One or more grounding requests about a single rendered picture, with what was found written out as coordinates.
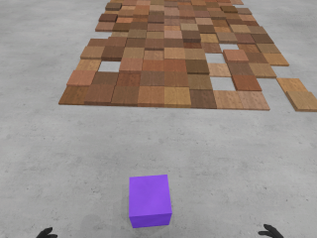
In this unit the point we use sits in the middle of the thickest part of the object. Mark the right robot hand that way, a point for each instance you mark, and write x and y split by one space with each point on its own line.
271 232

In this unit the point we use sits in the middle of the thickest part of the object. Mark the left robot hand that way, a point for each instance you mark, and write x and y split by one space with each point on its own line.
46 233

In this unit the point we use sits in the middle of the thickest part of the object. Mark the carton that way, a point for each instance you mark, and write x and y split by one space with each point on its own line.
149 201

